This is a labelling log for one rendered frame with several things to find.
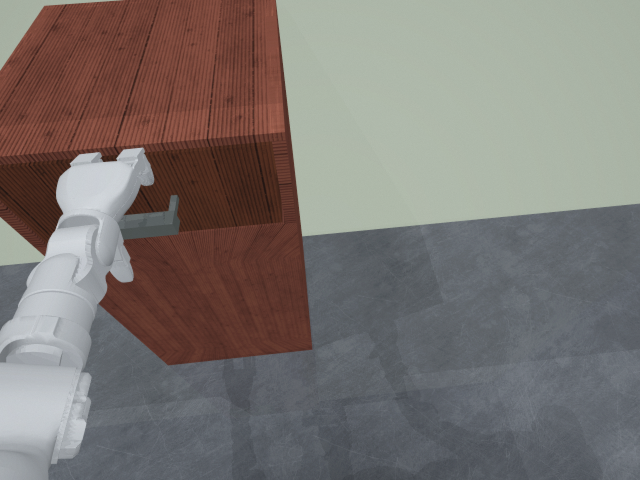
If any handle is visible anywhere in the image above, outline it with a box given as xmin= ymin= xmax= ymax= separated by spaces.
xmin=118 ymin=195 xmax=180 ymax=240

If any drawer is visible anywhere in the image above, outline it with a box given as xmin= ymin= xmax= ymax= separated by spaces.
xmin=0 ymin=141 xmax=282 ymax=244

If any robot left forearm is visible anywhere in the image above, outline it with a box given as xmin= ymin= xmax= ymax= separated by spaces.
xmin=0 ymin=209 xmax=120 ymax=372

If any left robot hand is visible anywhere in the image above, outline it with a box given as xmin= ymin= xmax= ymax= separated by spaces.
xmin=56 ymin=148 xmax=154 ymax=283

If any robot left upper arm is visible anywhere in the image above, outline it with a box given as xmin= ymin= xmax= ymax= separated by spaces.
xmin=0 ymin=362 xmax=92 ymax=480

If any cabinet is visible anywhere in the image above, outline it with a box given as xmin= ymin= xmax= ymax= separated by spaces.
xmin=0 ymin=0 xmax=312 ymax=365

